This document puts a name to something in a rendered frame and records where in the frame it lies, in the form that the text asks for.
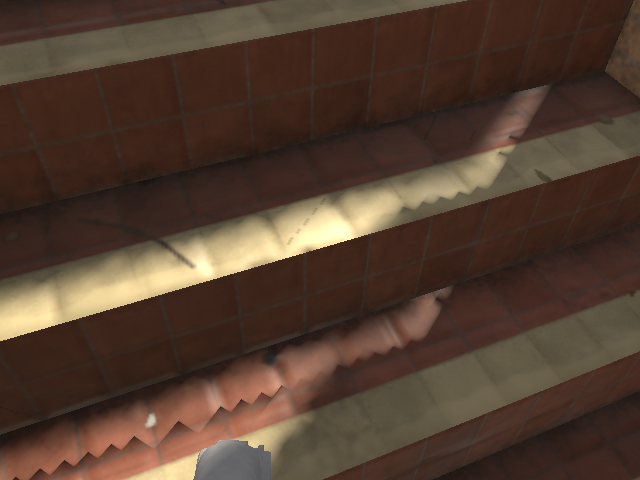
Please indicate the robot left shin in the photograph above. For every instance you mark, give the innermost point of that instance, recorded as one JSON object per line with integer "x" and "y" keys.
{"x": 201, "y": 452}

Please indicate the left robot thigh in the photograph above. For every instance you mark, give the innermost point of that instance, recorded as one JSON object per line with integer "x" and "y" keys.
{"x": 234, "y": 460}

